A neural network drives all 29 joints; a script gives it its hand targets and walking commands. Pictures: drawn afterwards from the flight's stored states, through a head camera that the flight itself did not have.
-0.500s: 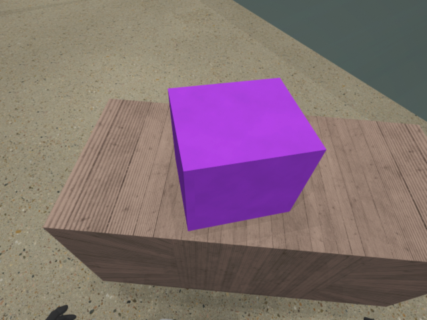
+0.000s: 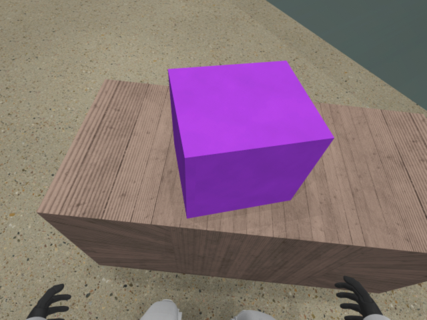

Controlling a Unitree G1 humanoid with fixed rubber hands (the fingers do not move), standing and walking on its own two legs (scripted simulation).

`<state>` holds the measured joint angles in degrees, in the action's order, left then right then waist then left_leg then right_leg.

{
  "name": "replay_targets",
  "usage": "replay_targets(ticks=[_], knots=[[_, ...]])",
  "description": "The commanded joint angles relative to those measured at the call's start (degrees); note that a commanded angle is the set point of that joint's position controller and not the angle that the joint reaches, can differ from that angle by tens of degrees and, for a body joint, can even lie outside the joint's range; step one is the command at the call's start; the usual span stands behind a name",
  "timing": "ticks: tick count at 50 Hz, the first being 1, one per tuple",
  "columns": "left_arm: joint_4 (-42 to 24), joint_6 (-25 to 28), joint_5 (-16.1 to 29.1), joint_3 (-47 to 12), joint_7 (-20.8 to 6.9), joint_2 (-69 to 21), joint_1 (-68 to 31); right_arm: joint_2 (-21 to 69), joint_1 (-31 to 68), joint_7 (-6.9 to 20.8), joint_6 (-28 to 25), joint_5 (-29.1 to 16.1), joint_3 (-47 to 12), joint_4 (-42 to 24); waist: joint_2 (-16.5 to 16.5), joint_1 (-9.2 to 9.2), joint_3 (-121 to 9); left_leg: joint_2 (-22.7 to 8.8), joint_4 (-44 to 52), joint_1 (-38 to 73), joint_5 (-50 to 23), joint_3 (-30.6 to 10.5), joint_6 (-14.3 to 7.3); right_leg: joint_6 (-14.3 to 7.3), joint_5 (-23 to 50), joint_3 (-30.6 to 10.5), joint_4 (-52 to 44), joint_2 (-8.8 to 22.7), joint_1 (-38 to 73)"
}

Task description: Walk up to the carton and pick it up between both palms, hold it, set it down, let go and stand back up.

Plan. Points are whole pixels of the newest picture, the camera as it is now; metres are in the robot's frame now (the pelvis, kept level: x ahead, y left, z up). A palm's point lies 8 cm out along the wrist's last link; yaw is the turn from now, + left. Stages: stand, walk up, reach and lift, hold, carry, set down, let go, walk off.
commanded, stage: reach and lift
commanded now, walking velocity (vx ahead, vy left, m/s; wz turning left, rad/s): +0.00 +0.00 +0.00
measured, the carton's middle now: (235, 141) +0.53 -0.05 -0.05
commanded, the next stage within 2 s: none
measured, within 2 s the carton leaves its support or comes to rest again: neither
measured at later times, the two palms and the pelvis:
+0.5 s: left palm (73, 292) +0.17 +0.26 -0.08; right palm (380, 310) +0.15 -0.31 -0.07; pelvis +0.01 -0.03 +0.00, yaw -2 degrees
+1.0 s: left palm (101, 268) +0.21 +0.21 -0.06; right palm (382, 273) +0.21 -0.32 -0.05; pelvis +0.04 -0.02 +0.01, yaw -4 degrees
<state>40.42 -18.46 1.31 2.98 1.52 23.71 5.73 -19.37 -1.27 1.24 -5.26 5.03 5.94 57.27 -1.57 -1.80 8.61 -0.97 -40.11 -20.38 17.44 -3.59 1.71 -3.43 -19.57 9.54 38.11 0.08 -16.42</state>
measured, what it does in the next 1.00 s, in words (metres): stands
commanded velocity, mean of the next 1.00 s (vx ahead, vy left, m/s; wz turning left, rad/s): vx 0.00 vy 0.00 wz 0.00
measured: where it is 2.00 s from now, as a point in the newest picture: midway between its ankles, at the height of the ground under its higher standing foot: outside the picture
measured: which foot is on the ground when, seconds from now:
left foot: down 0.00-1.00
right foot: down 0.00-1.00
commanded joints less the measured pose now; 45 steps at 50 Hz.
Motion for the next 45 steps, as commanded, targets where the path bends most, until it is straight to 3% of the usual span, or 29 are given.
replay_targets(ticks=[1, 2, 4, 5, 6, 7, 10, 13, 15, 16, 17, 18, 21, 24, 26, 27, 28, 29, 30, 31, 33, 34, 35, 36, 37, 41, 42, 43, 45], knots=[[-20.4, -7.3, -3.6, 3.2, 1.0, 9.0, -7.5, -11.7, 1.7, 1.2, -3.0, -1.8, 2.8, -4.8, 1.4, 4.2, -14.2, -2.7, 0.9, 1.0, -10.5, 4.3, 0.6, 0.3, 7.2, -4.0, -1.7, 1.7, 4.0], [-20.5, -8.0, -4.8, 3.8, 0.9, 7.6, -5.1, -13.1, 2.0, 1.3, -3.3, -2.7, 2.6, -5.0, 3.7, 2.55, -16.4, -2.8, 0.9, 3.6, -15.8, 3.5, 1.2, 0.4, 9.3, -2.4, -1.5, 0.3, 4.8], [-21.5, -8.4, -6.1, 5.6, 1.0, 5.5, 0.8, -14.1, -0.5, 2.2, -4.3, -5.3, 1.1, -4.8, 6.5, 2.04, -18.7, -2.4, 0.8, 9.2, -25.3, 1.9, 2.1, 0.3, 13.6, -3.2, -2.2, -0.8, 5.3], [-22.6, -8.2, -6.6, 6.9, 1.2, 5.0, 1.1, -15.4, 0.3, 2.3, -4.8, -5.9, 1.1, -5.4, 6.6, 0.53, -19.6, -1.9, 1.6, 10.6, -25.9, 1.8, 2.4, 0.6, 14.1, -2.9, -3.1, -0.9, 6.4], [-21.4, -8.0, -6.6, 7.0, 1.0, 4.5, 3.3, -15.2, 0.2, 2.4, -5.2, -7.0, 1.1, -4.8, 6.7, 0.86, -17.3, -1.4, 2.8, 8.9, -25.5, 1.6, 2.3, 0.4, 15.0, -3.2, -4.2, -1.1, 8.5], [-21.0, -7.9, -6.9, 6.8, 0.9, 3.3, 2.8, -15.4, -0.3, 2.6, -5.2, -7.5, 0.6, -5.2, 7.9, 0.82, -17.1, -1.1, 3.1, 7.9, -24.4, 1.6, 2.2, 0.2, 16.8, -3.3, -4.6, -0.8, 8.3], [-23.0, -6.9, -7.2, 8.5, 1.8, 3.5, 0.1, -14.5, 1.6, 3.5, -5.5, -7.6, 0.5, -8.9, 6.5, 0.45, -13.7, -0.2, 5.0, 3.0, -15.5, 3.1, 1.5, 0.8, 13.4, -4.3, -6.0, -1.2, 8.9], [-22.7, -5.1, -7.3, 10.5, 2.4, 3.6, -2.2, -11.4, 3.7, 3.7, -5.1, -6.1, 1.1, -12.9, 1.3, -1.02, -9.8, 0.1, 6.7, -1.1, -5.0, 4.4, -0.3, 1.4, 3.2, -7.4, -10.1, 0.7, 8.6], [-23.7, -3.9, -6.6, 10.3, 3.2, 3.1, -4.1, -9.0, 2.3, 4.5, -4.7, -8.1, 0.2, -13.2, 2.1, -0.42, -9.0, 0.5, 7.3, -2.0, -3.2, 4.1, -1.2, 1.7, 0.6, -9.0, -10.6, 1.0, 5.0], [-24.2, -3.8, -5.8, 8.8, 3.4, 2.0, -4.1, -9.1, 2.7, 4.7, -4.4, -6.7, 1.2, -13.1, 0.2, 0.61, -7.9, 0.0, 7.4, -2.8, -2.9, 4.0, -1.5, 1.5, -0.5, -8.1, -10.7, 0.6, 4.2], [-23.9, -3.0, -4.9, 8.5, 3.3, 1.1, -2.8, -8.3, 2.1, 4.8, -4.4, -8.5, 0.0, -14.8, 0.3, -0.67, -9.5, 0.0, 8.1, -1.8, -1.8, 4.5, -1.7, 1.3, -0.6, -8.8, -11.0, 1.2, 5.3], [-23.4, -2.2, -4.4, 8.1, 3.4, 1.7, -4.4, -8.0, 2.4, 5.4, -4.4, -9.0, -0.3, -14.6, 0.0, -0.11, -9.2, 0.4, 7.8, -1.8, -1.5, 4.8, -1.9, 1.3, -1.4, -9.8, -11.3, 1.5, 3.6], [-26.7, 0.9, -3.0, 7.2, 3.7, 0.8, -3.4, -8.6, 1.7, 6.2, -6.4, -9.6, 0.6, -15.1, 2.7, -0.01, -12.6, 0.5, 8.5, -3.3, -2.4, 4.3, -1.8, 1.6, 2.6, -9.3, -10.5, 0.9, 4.1], [-25.4, 3.9, -2.9, 8.6, 3.2, 1.6, -1.6, -9.1, 0.7, 5.5, -8.1, -10.3, 0.0, -15.2, -1.6, 0.9, -14.9, 1.8, 7.4, -2.6, -5.3, 4.8, -2.1, 3.4, 11.0, -10.9, -10.7, 2.1, 6.9], [-25.3, 5.9, -2.2, 8.2, 3.7, 1.5, 0.2, -9.6, 1.4, 5.6, -10.2, -11.8, 1.0, -14.5, 1.3, 0.05, -17.9, 2.1, 8.5, -2.4, -6.7, 3.9, -2.3, 3.7, 13.8, -10.3, -9.6, 1.7, 6.5], [-24.0, 6.9, -2.0, 8.7, 4.0, 0.9, 1.6, -10.1, 1.3, 5.7, -11.1, -11.8, 0.5, -13.6, 0.0, -1.06, -18.5, 2.4, 8.2, -1.7, -7.9, 4.2, -2.4, 4.0, 17.0, -9.7, -8.8, 1.0, 6.0], [-25.3, 8.0, -1.5, 7.2, 3.8, 0.5, 1.0, -10.6, -0.3, 5.4, -11.8, -11.6, 2.3, -11.8, 0.3, 1.24, -18.2, 2.3, 8.3, -0.4, -8.7, 3.5, -2.1, 3.9, 16.8, -9.8, -9.6, 1.2, 5.7], [-24.2, 9.0, -1.2, 7.9, 3.7, 0.4, 1.7, -10.6, 0.6, 5.4, -12.6, -11.6, 1.0, -13.6, -1.4, -0.06, -19.1, 2.5, 8.3, -0.8, -8.0, 4.3, -2.0, 4.2, 16.6, -10.9, -10.0, 1.8, 7.0], [-23.2, 9.7, -1.2, 7.1, 3.9, -0.9, 0.6, -8.9, 1.8, 5.4, -12.7, -12.8, 0.9, -11.1, 0.0, -0.02, -18.1, 2.4, 9.0, -1.1, -7.8, 3.7, -2.3, 4.2, 14.1, -11.6, -10.7, 2.1, 5.9], [-23.2, 10.7, -0.2, 6.8, 3.7, -0.6, 0.3, -10.6, 1.5, 5.3, -13.6, -11.7, 1.9, -12.3, -3.2, 1.3, -19.0, 2.6, 9.1, 0.4, -8.2, 4.6, -2.0, 4.3, 13.9, -10.7, -10.7, 1.7, 5.5], [-22.3, 12.9, 1.2, 6.4, 4.3, -1.2, 0.3, -9.8, 3.8, 5.8, -14.0, -12.3, 1.7, -11.6, -4.0, -0.57, -17.9, 3.0, 9.2, -0.1, -8.1, 4.4, -2.9, 4.6, 10.1, -12.3, -11.6, 1.9, 3.9], [-21.3, 13.6, 1.2, 5.9, 4.5, -1.4, -1.4, -10.6, 4.4, 6.0, -14.1, -12.2, 1.8, -10.9, -4.8, 0.06, -17.7, 3.0, 9.3, 0.5, -8.9, 4.0, -2.9, 4.7, 10.4, -11.6, -11.7, 1.5, 2.3], [-21.5, 14.3, 1.6, 4.9, 4.8, -2.0, 0.4, -11.9, 3.0, 6.4, -14.5, -12.6, 2.7, -9.4, -3.0, 0.28, -17.3, 2.8, 10.2, 1.4, -9.2, 3.8, -2.5, 4.3, 11.2, -10.4, -11.6, 0.7, 2.4], [-21.9, 15.1, 1.6, 4.8, 5.1, -3.1, 1.4, -11.1, 3.5, 7.3, -14.9, -14.5, 0.3, -9.2, -1.5, -1.82, -17.4, 2.8, 10.6, 3.2, -9.9, 3.5, -2.6, 4.1, 12.9, -10.1, -11.8, 0.2, 1.4], [-19.9, 15.6, 1.8, 3.4, 5.1, -3.8, 0.0, -11.8, 4.8, 7.5, -15.0, -15.4, 0.0, -6.4, -0.9, -0.9, -17.2, 2.8, 11.3, 3.5, -9.8, 3.7, -2.4, 3.7, 13.1, -10.2, -11.8, 0.5, 1.4], [-19.6, 19.2, 1.8, 4.2, 5.6, -4.9, 3.3, -15.2, 4.4, 9.0, -18.1, -19.1, -2.4, -4.2, -3.7, -2.22, -18.7, 2.5, 11.2, 4.5, -13.6, 2.7, -1.9, 4.0, 22.1, -10.5, -10.7, 0.0, 3.6], [-19.4, 20.6, 1.8, 3.2, 5.5, -6.7, 3.9, -15.0, 4.0, 9.0, -18.9, -19.7, -2.5, -2.2, -3.2, -0.82, -18.2, 2.4, 12.0, 4.9, -15.6, 2.7, -2.0, 3.8, 25.3, -10.7, -11.2, 0.2, 3.9], [-18.1, 21.6, 0.7, 4.3, 5.7, -6.2, 5.0, -15.4, 4.0, 9.2, -20.2, -21.2, -3.3, -0.6, -1.6, -2.31, -19.8, 2.6, 11.5, 4.3, -17.4, 2.7, -1.5, 3.7, 27.7, -10.9, -10.4, -0.3, 5.5], [-19.8, 24.1, 1.1, 3.0, 6.3, -7.9, 4.4, -17.2, 5.9, 10.6, -22.4, -22.9, -3.9, -0.8, -2.2, -1.44, -19.9, 2.2, 11.4, 4.2, -16.9, 2.1, -1.2, 3.2, 26.6, -11.0, -10.4, -0.7, 5.1]])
